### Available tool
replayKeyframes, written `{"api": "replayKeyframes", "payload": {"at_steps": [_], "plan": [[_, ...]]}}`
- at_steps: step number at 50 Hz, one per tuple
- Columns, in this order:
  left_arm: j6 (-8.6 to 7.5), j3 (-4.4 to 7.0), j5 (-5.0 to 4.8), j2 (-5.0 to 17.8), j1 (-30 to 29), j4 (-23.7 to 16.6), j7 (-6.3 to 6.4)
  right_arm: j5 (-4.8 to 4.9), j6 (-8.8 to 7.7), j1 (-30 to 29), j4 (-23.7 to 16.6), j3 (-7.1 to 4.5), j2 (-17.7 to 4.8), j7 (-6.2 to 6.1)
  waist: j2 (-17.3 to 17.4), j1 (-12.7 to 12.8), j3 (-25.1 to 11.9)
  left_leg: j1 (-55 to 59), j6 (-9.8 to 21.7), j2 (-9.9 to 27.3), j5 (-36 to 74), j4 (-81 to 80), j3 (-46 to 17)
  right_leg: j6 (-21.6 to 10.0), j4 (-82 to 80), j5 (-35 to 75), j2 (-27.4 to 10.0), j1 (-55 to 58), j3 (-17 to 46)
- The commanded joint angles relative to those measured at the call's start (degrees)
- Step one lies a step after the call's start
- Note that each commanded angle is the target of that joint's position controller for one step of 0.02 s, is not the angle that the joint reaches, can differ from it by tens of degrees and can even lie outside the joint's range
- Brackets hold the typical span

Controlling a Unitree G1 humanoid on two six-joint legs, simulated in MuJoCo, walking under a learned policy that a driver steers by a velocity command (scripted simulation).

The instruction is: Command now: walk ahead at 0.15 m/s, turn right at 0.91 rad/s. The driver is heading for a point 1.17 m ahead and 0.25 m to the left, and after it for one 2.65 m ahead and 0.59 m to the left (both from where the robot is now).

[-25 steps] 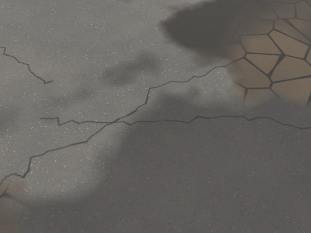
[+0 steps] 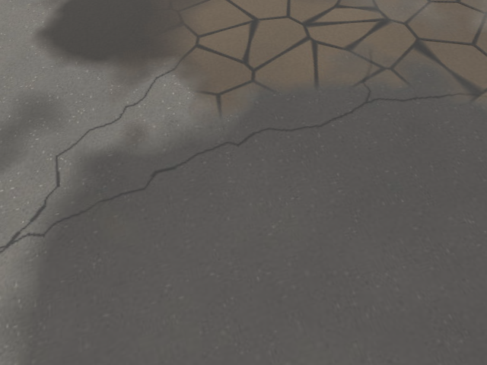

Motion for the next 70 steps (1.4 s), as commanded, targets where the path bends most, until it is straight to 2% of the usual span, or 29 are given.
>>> {"api": "replayKeyframes", "payload": {"at_steps": [1, 4, 10, 11, 16, 21, 24, 25, 26, 27, 28, 30, 33, 36, 41, 44, 45, 46, 47, 48, 51, 54, 61, 63, 64, 65, 66, 67, 70], "plan": [[-0.72, 1.41, -0.79, 7.6, 5.1, -4.2, 1.28, -0.45, 0.4, 0.8, -7.3, -1.61, -4.6, -0.94, -1.8, 0.4, -12.9, -18.1, 1.8, 0.7, 17.2, -8.1, -4.6, -12.3, -8.3, -15.9, -18.3, 18.2, 26.1], [-2.17, 1.15, -0.41, 8.2, 2.2, -5.2, 3.59, -2.6, 0.06, -3.2, -11.6, -1.9, -1.7, 0.66, -7.2, -1.2, -7.6, -13.2, -1.2, 0.0, 33.1, -28.2, -4.4, -9.4, -10.4, -24.9, -11.5, 7.2, 23.8], [-4.83, 1.91, 0.19, 9.2, 8.3, -1.3, 2.86, 0.36, -0.56, -6.7, -11.6, -3.24, -1.8, 1.38, -11.7, 2.8, -5.0, -9.6, 0.5, 1.4, 41.5, -47.6, -5.3, -8.8, -13.8, -28.1, -17.5, 11.7, 25.2], [-4.55, 1.96, 1.09, 9.7, 10.7, -2.0, 0.87, -5.19, 1.61, -5.9, -10.2, -2.3, -1.4, 3.68, -12.4, 2.9, -3.3, -7.8, 1.8, 2.1, 39.9, -51.3, -1.9, -6.7, -16.3, -32.0, -14.6, 10.8, 21.9], [-5.79, 2.67, 2.26, 10.1, 11.5, -3.3, -0.42, -1.34, 2.39, -9.3, -8.9, -3.19, -2.8, 7.42, -11.4, 5.2, 0.7, 1.2, 4.6, -1.1, 33.6, -63.9, -1.8, -5.0, -21.7, -31.1, -18.5, 12.4, 14.5], [-7.34, 2.8, 2.84, 9.5, 8.1, -3.1, 0.91, -1.72, 1.79, -5.6, -7.5, -3.97, -4.4, 9.12, -10.7, 2.3, 0.8, 12.3, 10.0, 0.8, 22.6, -72.7, 3.1, -2.1, -22.8, -27.7, -21.4, 18.3, 4.0], [-6.69, 2.76, 3.84, 9.0, 9.4, -1.7, 1.13, -2.59, 0.7, 6.5, -3.0, -4.72, -4.9, 7.94, -3.9, -2.4, -1.5, 29.4, 14.4, -5.8, 13.8, -80.1, 8.2, -1.6, 0.1, -3.2, -17.0, 16.3, -7.7], [-6.51, 1.8, 4.6, 7.0, 9.2, -2.8, 1.34, -3.22, -0.51, 19.0, 0.6, -6.05, -8.6, 6.99, 6.9, -6.7, -7.4, 45.2, 16.3, -2.6, 8.2, -83.4, -3.4, 0.4, 25.2, 5.4, -13.3, 4.5, -11.8], [-7.47, -0.27, 4.17, 0.2, 8.1, -7.5, -0.12, -2.5, -1.29, 19.5, -1.2, -7.12, -17.5, 6.36, 26.1, -3.7, -9.2, 57.4, 22.9, 12.8, 6.2, -95.2, -39.6, 3.8, 40.9, -24.5, -1.2, -20.7, -8.5], [-10.44, 0.82, -0.61, 4.1, -0.8, -9.9, 0.95, 2.48, -2.86, 21.0, -3.2, -7.35, -16.5, 6.54, 22.9, -5.8, -6.5, 63.4, 28.9, 12.6, 19.4, -98.8, -49.5, 4.5, 50.2, -24.9, 1.2, -34.8, 3.8], [-12.14, 1.01, -1.39, 7.4, -4.2, -10.9, 0.61, 1.86, -3.53, 19.8, -3.7, -6.66, -13.7, 6.0, 15.2, -5.9, -7.3, 66.3, 27.6, 13.4, 33.7, -94.0, -41.2, 3.6, 51.1, -22.3, -2.1, -39.5, 5.0], [-12.17, 0.98, 2.18, 6.4, -4.4, -8.8, 0.52, 1.58, -2.28, 12.7, -5.7, -6.19, -11.5, 5.11, -1.3, -1.4, -8.4, 55.7, 22.6, 8.8, 51.4, -90.6, -27.1, 4.1, 39.9, -13.6, -5.3, -29.4, 4.1], [-9.86, 0.84, 1.7, 4.5, -6.2, -8.5, -0.52, 1.21, -0.82, 7.2, -6.4, -5.47, -9.8, 2.84, 2.1, 2.6, -6.6, 41.6, 17.9, 2.6, 69.7, -91.5, -18.1, 5.7, 27.1, -4.7, -2.4, -17.1, 0.6], [-9.43, 0.02, 1.5, 1.4, -12.8, -9.6, -0.44, 2.05, 0.75, 7.8, -4.9, -6.22, -10.7, 0.12, 2.0, 1.2, -6.8, 32.7, 11.2, -3.9, 69.6, -88.9, -13.4, 5.9, 8.7, 7.2, 4.2, -6.5, -2.0], [-9.29, 1.59, 0.22, 4.3, -16.3, -11.2, -1.09, 2.02, 2.48, 6.9, -5.0, -7.5, -10.0, -1.48, 5.4, 1.3, -8.2, 29.9, 5.5, -5.2, 57.7, -83.6, -23.0, 5.2, -2.4, 16.3, 5.3, 6.9, 2.8], [-9.44, 2.01, 1.76, 5.4, 4.3, -4.9, -0.07, 0.85, 1.25, 1.9, -6.6, -6.04, -5.5, -0.35, 1.2, 9.7, -19.6, 33.1, 3.6, -9.2, 45.1, -58.2, -16.0, 1.8, -7.8, 30.3, -4.2, 28.2, 5.6], [-9.05, 1.0, 2.48, 4.9, 4.5, -4.6, 0.07, -1.53, 1.36, 8.2, -6.4, -3.87, 1.6, 0.65, -11.8, 5.0, -22.5, 21.2, 3.4, -15.5, -4.9, -41.1, -13.7, -4.1, 0.8, 54.4, -15.9, 40.4, 18.4], [-9.11, 0.47, 3.57, 4.4, 3.5, -3.8, -0.47, 0.84, 1.51, 22.6, -4.8, -3.69, -0.7, 1.81, -18.9, -1.5, -28.7, 15.7, 3.3, -14.8, -6.2, -28.9, -20.5, -17.2, -0.5, 45.2, -28.2, 44.2, 41.2], [-8.94, 0.19, 2.09, 1.5, -2.1, -4.7, -0.74, 1.07, 2.48, 22.6, -0.9, -4.14, -5.1, 2.46, -12.6, -1.4, -25.4, 14.7, 3.2, -9.1, 1.7, -27.7, -18.5, -18.7, -4.4, 21.7, -25.9, 37.8, 42.4], [-7.98, -0.27, 0.98, -0.1, -6.2, -6.9, -1.02, -0.22, 3.2, 10.8, -3.5, -4.93, -8.8, 2.46, -6.9, 1.4, -17.3, 12.9, 2.6, -7.7, 6.4, -29.9, -11.1, -15.3, -7.6, 9.8, -18.8, 29.3, 35.5], [-5.61, 1.51, -0.37, 6.6, -6.5, -7.4, -0.82, -2.19, 3.43, -1.3, -8.6, -5.0, -7.5, 1.79, -1.4, 0.7, -7.2, 15.4, 2.8, -7.6, 11.6, -43.3, -7.7, -9.3, -12.5, 1.3, -10.3, 13.5, 30.9], [-4.56, 2.61, -0.4, 7.2, -3.2, -6.7, -0.16, -1.43, 2.27, -3.1, -8.6, -3.68, -2.6, 1.03, -5.3, 0.8, -8.8, 19.9, 3.2, -8.2, 7.4, -59.0, -5.7, -8.0, -11.9, 7.9, -7.4, 13.2, 27.6], [-0.97, 4.71, -1.52, 9.4, -0.3, -7.9, 1.86, -0.1, 1.64, -7.8, -8.7, -4.36, -4.4, 2.45, -10.6, 1.7, -9.2, 29.9, 4.3, -9.4, 18.7, -77.2, -7.1, -5.4, -14.7, -15.6, -5.9, 8.0, 33.2], [-0.43, 4.66, -2.06, 9.4, -1.1, -8.5, 2.44, 0.21, 0.86, -2.0, -6.7, -4.89, -4.9, 3.1, -11.2, -1.9, -11.3, 43.3, 6.5, -8.3, 21.7, -86.1, -5.5, -2.3, -13.8, -30.8, -3.2, -0.7, 32.7], [-0.47, 4.03, -2.27, 7.4, -0.4, -8.5, 2.41, 0.32, 0.73, 1.9, -5.7, -5.64, -7.1, 2.81, -7.9, -3.6, -12.1, 52.6, 8.6, -2.2, 17.4, -91.1, -8.5, 0.9, -5.9, -35.7, 0.5, -9.5, 28.3], [-0.78, 3.1, -3.15, 3.7, 0.4, -10.0, 2.37, -1.12, 0.26, 3.5, -5.6, -6.46, -12.2, 2.91, 10.1, -2.8, -13.4, 56.3, 14.4, 12.8, -0.7, -96.4, -27.3, 1.6, 11.4, -34.5, 6.4, -20.9, 15.8], [-2.13, 3.52, -2.6, 6.0, 0.7, -10.8, 2.22, -3.11, -0.79, -3.0, -7.0, -6.5, -12.4, 3.17, 14.5, 0.0, -7.9, 49.6, 16.1, 18.0, -4.1, -100.5, -36.0, 2.3, 22.9, -20.5, 2.7, -26.2, 13.1], [-2.45, 4.11, -1.68, 9.3, 1.8, -9.7, 1.93, -2.66, -1.41, -7.5, -8.6, -5.63, -9.1, 2.52, 11.3, 2.1, -6.4, 46.6, 14.8, 16.8, -3.2, -100.7, -31.4, 3.0, 28.4, -14.2, -0.6, -26.5, 10.4], [-2.53, 3.36, 0.19, 6.6, 6.8, -7.4, 1.02, -0.25, -2.33, -7.2, -8.6, -4.29, -6.2, 1.95, 6.1, 2.7, -4.2, 42.7, 11.7, 11.6, 3.8, -101.6, -19.6, 5.4, 42.6, -6.2, -3.2, -25.3, 4.3]]}}
Keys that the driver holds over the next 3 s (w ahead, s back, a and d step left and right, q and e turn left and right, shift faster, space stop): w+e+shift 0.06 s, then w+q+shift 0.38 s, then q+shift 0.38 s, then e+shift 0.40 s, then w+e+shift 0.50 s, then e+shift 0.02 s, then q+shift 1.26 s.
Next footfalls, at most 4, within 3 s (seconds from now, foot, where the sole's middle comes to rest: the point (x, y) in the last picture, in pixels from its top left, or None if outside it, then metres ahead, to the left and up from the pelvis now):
0.50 left None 0.29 0.18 -0.77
0.88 right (192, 280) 0.65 0.19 -0.77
1.28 left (131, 317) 0.55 0.36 -0.77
1.82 right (253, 227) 0.81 0.01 -0.77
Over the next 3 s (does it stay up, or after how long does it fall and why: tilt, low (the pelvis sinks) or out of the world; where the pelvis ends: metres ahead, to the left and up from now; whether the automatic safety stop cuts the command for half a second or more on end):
stays up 1.03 -0.04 0.01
